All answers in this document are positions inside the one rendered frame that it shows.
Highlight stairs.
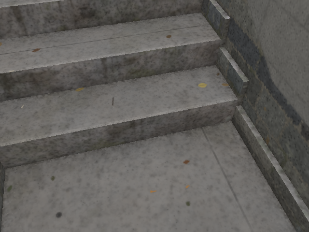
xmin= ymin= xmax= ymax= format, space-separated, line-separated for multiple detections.
xmin=0 ymin=0 xmax=239 ymax=169

